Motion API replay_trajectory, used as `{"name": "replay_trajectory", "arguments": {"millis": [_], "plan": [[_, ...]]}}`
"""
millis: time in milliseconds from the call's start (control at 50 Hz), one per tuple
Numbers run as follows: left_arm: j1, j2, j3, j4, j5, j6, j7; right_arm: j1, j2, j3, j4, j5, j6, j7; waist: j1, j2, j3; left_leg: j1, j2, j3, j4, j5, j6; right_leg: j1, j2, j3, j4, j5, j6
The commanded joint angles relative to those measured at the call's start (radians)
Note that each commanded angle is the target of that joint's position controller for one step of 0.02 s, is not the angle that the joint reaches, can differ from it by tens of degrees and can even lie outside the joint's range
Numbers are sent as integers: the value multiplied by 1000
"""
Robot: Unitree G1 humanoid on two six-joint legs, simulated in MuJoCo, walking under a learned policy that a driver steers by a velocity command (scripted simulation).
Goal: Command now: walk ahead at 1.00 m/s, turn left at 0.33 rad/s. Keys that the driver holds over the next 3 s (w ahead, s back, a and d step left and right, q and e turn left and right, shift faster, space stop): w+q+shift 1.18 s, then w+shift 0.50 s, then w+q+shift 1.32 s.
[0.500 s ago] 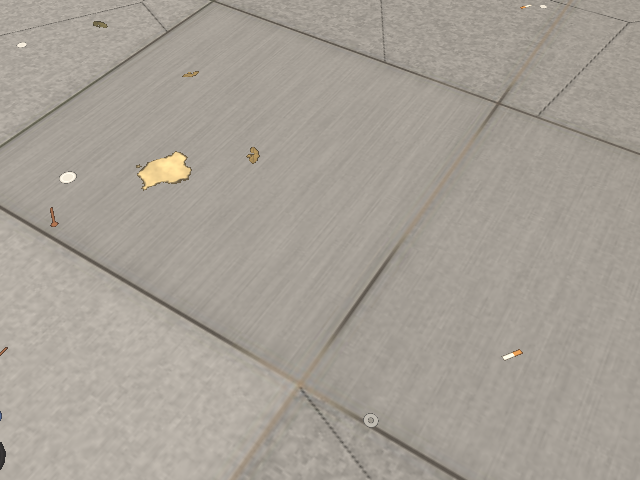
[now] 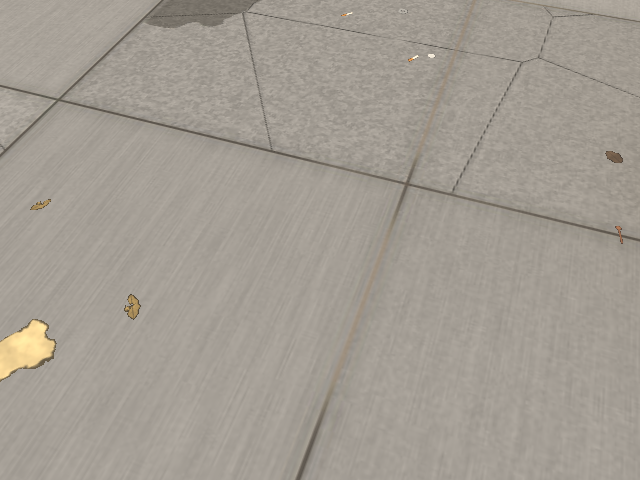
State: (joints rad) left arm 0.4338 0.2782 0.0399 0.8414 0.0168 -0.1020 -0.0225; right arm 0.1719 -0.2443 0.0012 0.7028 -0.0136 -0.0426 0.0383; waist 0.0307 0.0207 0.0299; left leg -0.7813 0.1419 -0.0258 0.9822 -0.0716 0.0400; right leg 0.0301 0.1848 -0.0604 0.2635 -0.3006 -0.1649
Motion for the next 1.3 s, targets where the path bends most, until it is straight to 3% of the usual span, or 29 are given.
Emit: {"name": "replay_trajectory", "arguments": {"millis": [20,100,160,180,200,220,240,280,340,400,520,560,600,620,640,660,700,820,920,980,1020,1040,1060,1080,1100,1140,1160,1220,1300], "plan": [[-18,101,16,-49,-14,-46,0,-93,-49,-12,-51,16,-12,20,9,-8,93,180,-69,104,-203,246,48,-203,-235,-13,-201,695,75],[1,147,13,-25,-3,-48,36,-95,-85,-18,-31,7,-20,31,-14,-88,24,266,-177,192,-352,282,101,49,-295,-93,-116,1209,144],[-75,212,33,-43,36,1,79,214,-186,-58,62,0,-1,19,-191,-157,-132,534,-279,206,-337,46,142,116,-353,-113,339,1574,175],[-161,240,43,-70,43,17,83,442,-229,-84,125,-2,3,7,-313,-137,-191,746,-247,127,-385,-21,193,-19,-350,-108,678,1481,168],[-230,193,34,-83,43,14,68,536,-263,-108,159,6,12,-9,-352,-5,-174,911,-178,23,-393,-85,237,-267,-204,-114,1115,710,148],[-139,20,-11,-170,13,-8,43,402,-331,-122,136,-19,20,-15,-129,311,-193,1194,37,-474,-390,-48,417,-827,-64,12,1482,-234,211],[-164,66,-29,-215,16,-33,39,346,-302,-123,90,-5,22,-14,-160,131,-293,1200,121,-756,-627,-310,472,-934,-109,182,1463,-165,181],[-225,109,-33,-223,32,-52,23,272,-193,-102,92,0,21,-23,-66,-115,-53,828,78,-650,-779,-420,357,-852,-218,179,1194,-12,148],[-224,85,-50,-237,70,19,16,221,-180,-86,83,4,-17,-27,22,-113,66,468,-60,-452,-826,-292,307,-701,-283,138,993,-41,195],[-393,71,-65,-316,46,32,1,225,-212,-99,73,11,-40,-23,-20,-46,111,312,-140,-343,-874,-98,283,-597,-293,66,686,155,225],[-533,70,-67,-362,14,16,3,299,-248,-126,81,21,-33,-23,-132,48,21,596,-133,-354,-740,298,179,-479,-205,61,294,391,195],[-431,125,-43,-333,14,8,17,271,-276,-133,69,15,-34,-32,-79,48,-62,671,-126,-370,-583,502,137,-318,-162,73,234,287,178],[-62,216,5,-247,13,-2,48,175,-301,-137,45,3,-47,-25,131,30,-264,545,-172,-333,-151,480,97,98,-228,120,283,117,144],[167,283,32,-211,41,-3,70,153,-153,-97,12,-4,-60,-29,191,-142,-408,374,-225,-247,195,-81,108,336,-481,367,274,-250,129],[38,366,52,-223,62,6,58,295,-70,-63,-61,59,-55,-23,30,-512,-531,91,-290,-137,437,-447,76,456,-712,991,24,-480,16],[-76,244,46,-250,53,17,51,209,-161,-66,-16,22,-30,-36,46,-270,-355,-22,-186,-105,485,-323,87,315,-643,921,-10,-628,10],[-122,123,17,-218,45,21,42,79,-184,-76,-23,-8,-11,-13,47,-53,-139,-3,-116,-63,391,-210,68,76,-546,548,11,-229,40],[-51,63,5,-81,3,-23,16,-82,-87,-39,-136,-25,44,38,-29,-111,8,-35,-46,-11,289,-110,55,-107,-448,68,-71,343,110],[-46,124,16,-41,10,-34,23,-242,-96,-20,-191,-19,43,67,-35,-54,116,93,-88,144,-92,86,93,-140,-380,-182,-156,569,149],[17,202,33,-31,10,-17,42,-210,-115,-25,-166,-18,36,63,-70,-99,47,268,-200,245,-198,29,146,-8,-399,-230,16,1223,175],[-28,261,50,-50,16,17,57,37,-173,-54,-97,-16,31,43,-211,-139,-87,535,-254,218,-210,-68,187,-16,-449,-208,355,1422,165],[-81,265,53,-77,20,32,55,260,-219,-83,-25,-15,24,25,-300,-125,-178,795,-266,153,-270,-99,225,-138,-457,-181,646,1330,146],[-82,221,49,-81,29,38,39,309,-260,-114,18,-3,26,-4,-280,-4,-174,986,-222,38,-344,-157,252,-369,-333,-177,1009,551,155],[-24,94,17,-167,34,29,25,189,-374,-136,-20,-13,46,-18,-109,238,-178,1157,4,-423,-379,-48,365,-765,-177,-128,1393,-222,206],[-110,149,16,-252,19,4,27,246,-391,-147,-58,-16,57,-22,-172,106,-342,1252,93,-721,-586,-240,468,-907,-178,101,1443,-166,202],[-188,156,4,-256,19,-23,28,208,-302,-132,-21,-7,42,-38,-95,-81,-67,942,74,-683,-747,-267,388,-904,-267,135,1215,-61,194],[-191,145,0,-249,35,-12,30,176,-279,-124,-15,-5,25,-44,-46,-109,-19,799,24,-600,-748,-178,365,-829,-291,139,1144,-82,204],[-151,114,-8,-234,59,50,25,134,-206,-91,-12,1,-21,-43,35,-115,29,513,-57,-423,-778,-71,339,-671,-341,119,932,-129,242],[-363,30,-43,-307,30,43,-6,164,-190,-88,24,11,-55,-29,-31,-39,75,364,-164,-252,-844,76,252,-490,-326,52,518,323,210]]}}
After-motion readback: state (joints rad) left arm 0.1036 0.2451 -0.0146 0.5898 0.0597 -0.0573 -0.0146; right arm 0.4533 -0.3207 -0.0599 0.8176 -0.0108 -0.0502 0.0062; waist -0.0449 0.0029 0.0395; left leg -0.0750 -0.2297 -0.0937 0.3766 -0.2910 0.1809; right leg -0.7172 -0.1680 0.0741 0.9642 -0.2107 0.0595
